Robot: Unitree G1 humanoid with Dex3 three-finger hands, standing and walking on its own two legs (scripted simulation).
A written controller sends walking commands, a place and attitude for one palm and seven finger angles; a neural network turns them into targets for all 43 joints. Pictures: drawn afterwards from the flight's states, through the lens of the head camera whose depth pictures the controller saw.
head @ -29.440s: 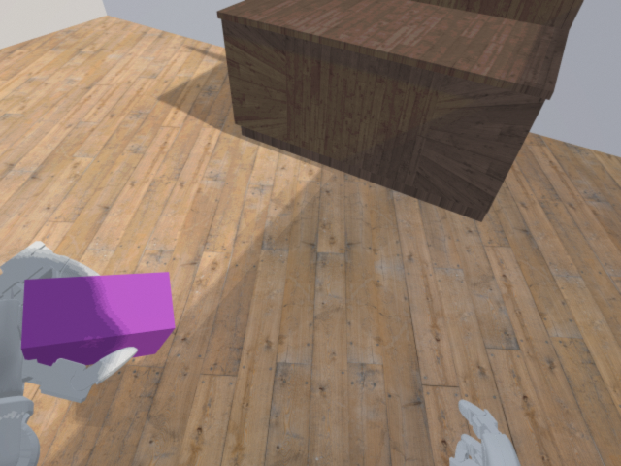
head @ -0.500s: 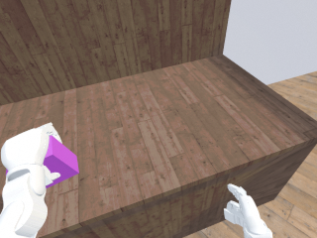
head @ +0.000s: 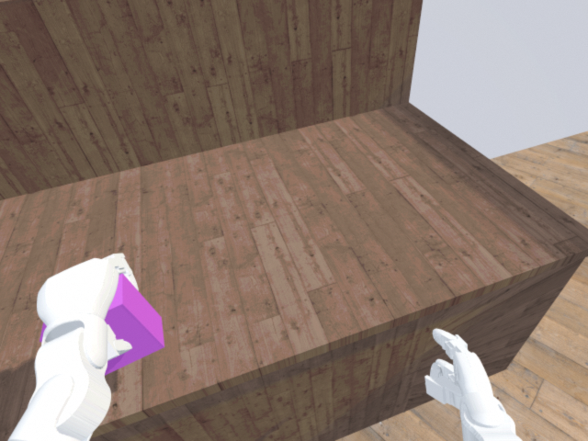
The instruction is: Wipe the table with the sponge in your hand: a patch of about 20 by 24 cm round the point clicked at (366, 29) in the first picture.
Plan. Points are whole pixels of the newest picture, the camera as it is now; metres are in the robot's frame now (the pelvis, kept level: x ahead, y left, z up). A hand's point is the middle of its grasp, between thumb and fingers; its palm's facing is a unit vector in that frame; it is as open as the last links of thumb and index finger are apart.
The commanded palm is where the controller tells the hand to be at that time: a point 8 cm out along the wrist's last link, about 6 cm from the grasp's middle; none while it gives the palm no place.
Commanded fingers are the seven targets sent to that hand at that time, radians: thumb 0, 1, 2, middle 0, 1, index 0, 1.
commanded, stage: move the sponge above the wiping area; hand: left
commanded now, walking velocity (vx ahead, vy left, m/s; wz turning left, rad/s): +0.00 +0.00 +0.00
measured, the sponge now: (115, 334) +0.22 +0.31 +0.04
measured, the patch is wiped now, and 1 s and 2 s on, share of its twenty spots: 0.00 0.00 0.00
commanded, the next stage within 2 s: none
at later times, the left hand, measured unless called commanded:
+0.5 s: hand (134, 329) +0.23 +0.28 +0.05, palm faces -0.13 -0.16 -0.98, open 9.8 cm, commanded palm +0.21 +0.28 +0.15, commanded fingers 0.00 0.10 1.30 -1.20 -1.60 -1.20 -1.60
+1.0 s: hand (144, 306) +0.26 +0.27 +0.06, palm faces +0.02 -0.08 -1.00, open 9.8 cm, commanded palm +0.22 +0.28 +0.13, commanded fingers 0.00 0.10 1.30 -1.20 -1.60 -1.20 -1.60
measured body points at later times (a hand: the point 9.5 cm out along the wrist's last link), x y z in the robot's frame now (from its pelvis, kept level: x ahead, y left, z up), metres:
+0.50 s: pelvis +0.02 -0.01 +0.00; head +0.01 -0.04 +0.45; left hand +0.23 +0.28 +0.10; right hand +0.27 -0.22 -0.07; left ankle +0.07 +0.10 -0.73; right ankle +0.00 -0.07 -0.73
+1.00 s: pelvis +0.02 +0.01 +0.00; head +0.01 -0.02 +0.45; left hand +0.25 +0.27 +0.11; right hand +0.26 -0.20 -0.08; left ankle +0.07 +0.10 -0.73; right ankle +0.00 -0.07 -0.73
